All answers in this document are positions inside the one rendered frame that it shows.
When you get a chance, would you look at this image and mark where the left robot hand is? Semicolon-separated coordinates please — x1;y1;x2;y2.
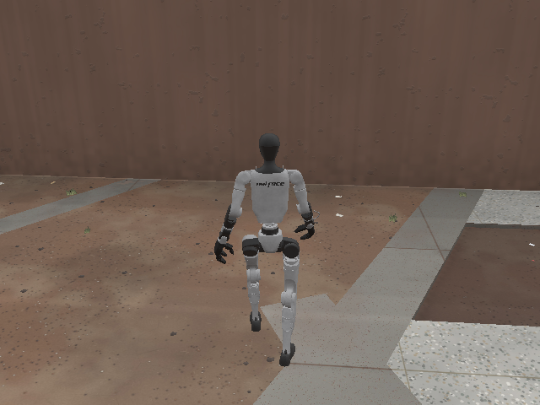
214;240;234;264

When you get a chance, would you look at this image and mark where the humanoid robot head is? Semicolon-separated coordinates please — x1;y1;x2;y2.
255;133;284;174

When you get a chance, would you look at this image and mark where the right robot upper arm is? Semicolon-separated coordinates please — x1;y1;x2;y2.
287;170;311;214

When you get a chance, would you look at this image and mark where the robot left thigh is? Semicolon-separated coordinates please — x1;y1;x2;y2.
242;235;261;284

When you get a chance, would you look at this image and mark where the left robot upper arm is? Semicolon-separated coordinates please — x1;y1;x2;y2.
229;170;252;218

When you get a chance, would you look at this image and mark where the robot left forearm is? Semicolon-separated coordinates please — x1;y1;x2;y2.
218;204;237;244

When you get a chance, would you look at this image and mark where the robot right forearm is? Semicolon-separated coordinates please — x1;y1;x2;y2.
301;201;315;229

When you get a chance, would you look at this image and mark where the right robot hand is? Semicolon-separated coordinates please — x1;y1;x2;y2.
294;224;315;240

